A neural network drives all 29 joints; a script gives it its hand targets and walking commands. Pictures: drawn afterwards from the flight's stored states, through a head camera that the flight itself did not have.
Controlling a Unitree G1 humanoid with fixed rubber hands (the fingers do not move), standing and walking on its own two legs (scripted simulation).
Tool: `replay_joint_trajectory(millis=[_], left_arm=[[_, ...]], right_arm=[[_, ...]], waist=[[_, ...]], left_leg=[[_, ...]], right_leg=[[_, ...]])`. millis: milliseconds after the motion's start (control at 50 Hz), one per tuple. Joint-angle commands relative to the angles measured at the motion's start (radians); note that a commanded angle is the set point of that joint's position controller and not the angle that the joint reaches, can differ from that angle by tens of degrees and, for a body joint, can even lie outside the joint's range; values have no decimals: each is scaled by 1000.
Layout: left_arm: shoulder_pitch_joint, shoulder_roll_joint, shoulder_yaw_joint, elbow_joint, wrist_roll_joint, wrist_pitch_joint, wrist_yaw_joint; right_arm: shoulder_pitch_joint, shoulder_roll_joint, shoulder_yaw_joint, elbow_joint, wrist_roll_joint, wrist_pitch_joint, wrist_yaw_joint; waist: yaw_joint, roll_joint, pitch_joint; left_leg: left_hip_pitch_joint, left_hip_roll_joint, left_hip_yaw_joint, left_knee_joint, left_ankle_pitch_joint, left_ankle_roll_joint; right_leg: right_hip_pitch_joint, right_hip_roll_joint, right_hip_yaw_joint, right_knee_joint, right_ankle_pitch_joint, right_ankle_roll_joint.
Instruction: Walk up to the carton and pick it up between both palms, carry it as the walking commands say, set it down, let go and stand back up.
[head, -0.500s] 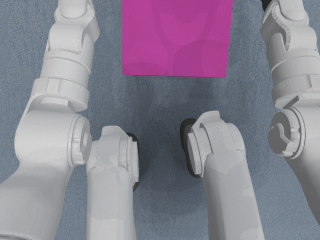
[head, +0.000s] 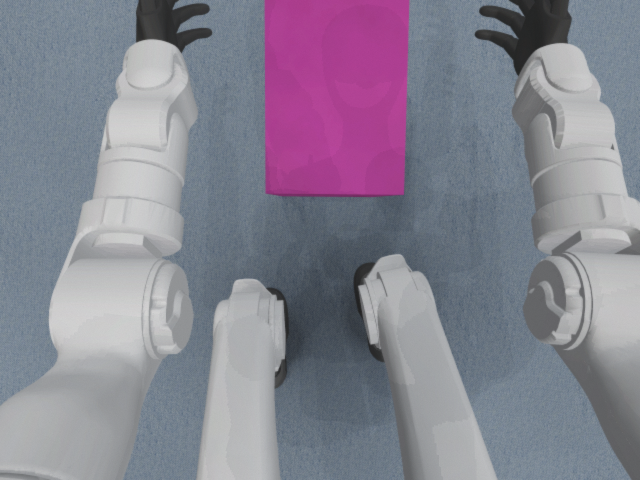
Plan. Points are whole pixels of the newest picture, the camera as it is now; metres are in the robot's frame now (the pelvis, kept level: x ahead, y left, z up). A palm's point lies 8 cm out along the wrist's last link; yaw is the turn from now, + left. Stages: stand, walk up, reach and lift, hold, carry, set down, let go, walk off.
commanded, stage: set down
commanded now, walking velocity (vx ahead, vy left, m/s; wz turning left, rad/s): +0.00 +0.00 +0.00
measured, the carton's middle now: (331, 117) +0.51 -0.07 -0.37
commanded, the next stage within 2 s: let go in 0.62 s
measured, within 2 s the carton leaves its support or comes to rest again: neither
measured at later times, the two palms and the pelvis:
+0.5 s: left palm out of the picture +0.55 +0.11 +0.03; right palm out of the picture +0.49 -0.27 +0.03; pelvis +0.02 -0.01 +0.14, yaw +0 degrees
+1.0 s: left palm out of the picture +0.46 +0.14 +0.08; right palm out of the picture +0.42 -0.27 +0.09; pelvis +0.06 -0.01 +0.21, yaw -1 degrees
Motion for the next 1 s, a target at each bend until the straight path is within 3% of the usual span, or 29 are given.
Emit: replay_joint_trajectory(millis=[0,440,560,640,740,840,920,980], left_arm=[[-234,76,2,-138,5,-14,-4],[-91,27,75,-150,79,-51,-59],[-80,-9,106,-71,129,-75,-73],[-21,-16,136,-45,183,-88,-75],[115,-58,138,-146,221,-90,-41],[365,-97,79,-341,203,-82,-8],[556,-77,25,-464,159,-88,-27],[660,-77,-5,-472,117,-105,-50]], right_arm=[[-202,-137,-16,-133,-3,-16,5],[-57,-67,-54,-164,-66,-47,47],[-43,-21,-74,-106,-124,-71,53],[15,-4,-88,-90,-156,-82,51],[112,-17,-78,-164,-186,-87,75],[315,-31,-15,-297,-191,-72,112],[518,-32,43,-369,-149,-71,126],[629,-39,75,-372,-100,-92,134]], waist=[[-50,19,-1146],[-28,-1,-1053],[-26,-16,-935],[-20,-16,-925],[-13,-9,-1054],[-9,-27,-1171],[4,-41,-1064],[18,-39,-931]], left_leg=[[545,-30,88,-205,292,-11],[862,-3,43,-669,413,-10],[869,0,34,-755,390,-12],[882,-3,36,-787,423,-13],[990,-1,41,-813,559,-16],[1112,2,34,-856,693,-15],[1128,11,21,-924,667,-14],[1157,20,12,-972,605,-11]], right_leg=[[772,15,-96,-200,426,31],[1113,-5,-58,-639,557,40],[1120,-8,-57,-732,521,46],[1179,-7,-52,-764,570,44],[1324,-1,-50,-773,719,30],[1507,-8,-37,-794,874,10],[1627,-28,-6,-858,911,-3],[1659,-38,11,-911,868,-8]])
